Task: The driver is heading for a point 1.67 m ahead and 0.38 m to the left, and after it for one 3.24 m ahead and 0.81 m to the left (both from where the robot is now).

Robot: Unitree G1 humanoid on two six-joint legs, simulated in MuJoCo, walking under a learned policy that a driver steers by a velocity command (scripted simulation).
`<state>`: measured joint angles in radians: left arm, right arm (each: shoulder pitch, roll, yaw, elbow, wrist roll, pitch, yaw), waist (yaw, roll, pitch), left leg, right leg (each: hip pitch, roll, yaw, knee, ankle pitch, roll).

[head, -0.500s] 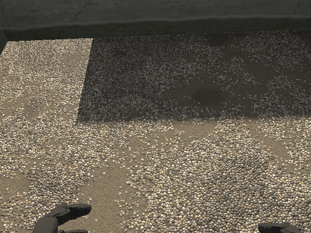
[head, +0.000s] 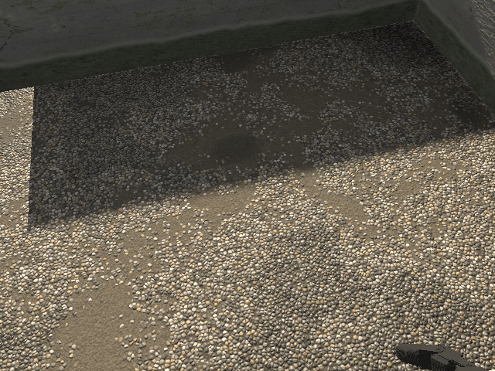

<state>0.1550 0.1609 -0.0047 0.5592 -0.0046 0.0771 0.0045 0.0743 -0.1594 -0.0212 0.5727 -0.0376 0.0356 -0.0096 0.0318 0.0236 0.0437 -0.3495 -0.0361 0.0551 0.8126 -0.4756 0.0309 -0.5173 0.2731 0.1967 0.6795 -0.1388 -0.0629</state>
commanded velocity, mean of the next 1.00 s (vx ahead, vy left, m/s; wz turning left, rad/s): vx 0.25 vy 0.00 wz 0.44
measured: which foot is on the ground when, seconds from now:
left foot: up 0.00-0.00, down 0.02-0.26, up 0.28-0.60, down 0.62-1.00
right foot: down 0.00-0.00, up 0.02-0.22, down 0.24-0.62, up 0.64-1.00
